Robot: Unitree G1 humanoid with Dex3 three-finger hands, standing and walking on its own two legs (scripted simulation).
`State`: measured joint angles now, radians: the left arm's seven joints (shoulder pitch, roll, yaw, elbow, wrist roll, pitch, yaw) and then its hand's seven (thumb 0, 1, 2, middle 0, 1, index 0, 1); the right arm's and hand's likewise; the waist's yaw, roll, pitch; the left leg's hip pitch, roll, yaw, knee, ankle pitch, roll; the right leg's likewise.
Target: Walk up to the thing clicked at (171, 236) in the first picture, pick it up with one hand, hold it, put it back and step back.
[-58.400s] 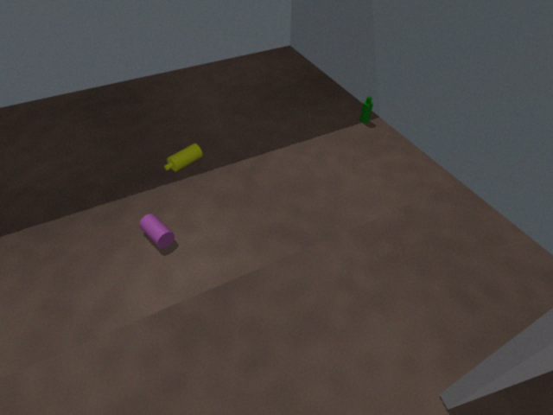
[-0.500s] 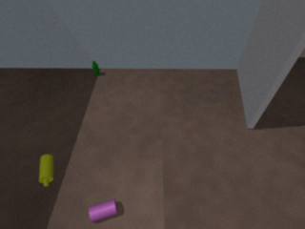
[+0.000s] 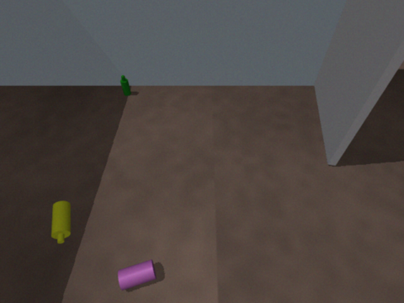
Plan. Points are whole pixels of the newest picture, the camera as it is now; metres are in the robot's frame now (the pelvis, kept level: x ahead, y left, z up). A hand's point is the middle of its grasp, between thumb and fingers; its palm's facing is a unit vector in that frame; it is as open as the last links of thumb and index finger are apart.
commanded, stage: rise first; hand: left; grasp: from above
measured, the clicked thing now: (137, 274) +0.40 +0.30 -0.74
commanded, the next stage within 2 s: none
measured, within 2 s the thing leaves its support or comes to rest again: neither
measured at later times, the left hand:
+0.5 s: hand out of the picture +0.14 +0.27 -0.21, palm faces -0.11 -0.89 -0.45, open 13.8 cm
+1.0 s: hand out of the picture +0.14 +0.30 -0.29, palm faces -0.29 -0.73 -0.61, open 14.3 cm
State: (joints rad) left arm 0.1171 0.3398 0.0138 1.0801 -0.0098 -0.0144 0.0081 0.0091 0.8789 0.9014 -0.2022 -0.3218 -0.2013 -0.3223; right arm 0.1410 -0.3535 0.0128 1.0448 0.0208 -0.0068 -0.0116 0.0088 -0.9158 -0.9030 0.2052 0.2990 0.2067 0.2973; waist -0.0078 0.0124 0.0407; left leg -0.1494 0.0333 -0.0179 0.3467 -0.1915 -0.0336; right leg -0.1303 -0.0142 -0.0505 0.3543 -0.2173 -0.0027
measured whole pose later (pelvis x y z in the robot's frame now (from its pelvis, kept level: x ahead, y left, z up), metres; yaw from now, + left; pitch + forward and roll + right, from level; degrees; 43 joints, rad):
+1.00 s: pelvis -0.03 +0.02 -0.15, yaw -2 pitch +24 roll -2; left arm 0.13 0.36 0.14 0.56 0.42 0.15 0.08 0.00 -0.58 0.97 -0.11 -1.05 -0.11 -1.05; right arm 0.15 -0.25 -0.03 0.56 0.00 -0.19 -0.02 0.01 -0.96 -0.91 0.21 0.30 0.21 0.30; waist -0.02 0.00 -0.15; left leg -1.21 0.03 -0.04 1.40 -0.60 -0.01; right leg -1.18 -0.03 -0.03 1.37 -0.61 0.02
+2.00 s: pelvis -0.10 +0.03 -0.42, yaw -7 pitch +34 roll -7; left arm -0.76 0.72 0.19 1.30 1.16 -0.17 0.39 0.00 -0.54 1.00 -0.07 -1.03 -0.08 -1.03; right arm 0.12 -0.27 -0.02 0.77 -0.10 -0.07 0.11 0.01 -0.89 -0.90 0.21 0.30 0.21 0.30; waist -0.12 -0.02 -0.09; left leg -2.22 0.02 -0.11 2.30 -0.67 0.00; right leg -2.14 -0.01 -0.05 2.23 -0.68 0.03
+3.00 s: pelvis -0.09 +0.03 -0.46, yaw -9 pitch +34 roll -8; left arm -0.87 0.79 0.25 1.47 1.17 -0.16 0.45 0.00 -0.53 0.98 -0.10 -1.04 -0.10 -1.03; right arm 0.10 -0.28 0.04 0.78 -0.15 -0.08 0.18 0.00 -0.90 -0.90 0.20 0.30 0.21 0.30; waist -0.18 -0.03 -0.02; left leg -2.34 0.02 -0.15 2.45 -0.71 -0.01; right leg -2.25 0.01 -0.07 2.36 -0.70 0.04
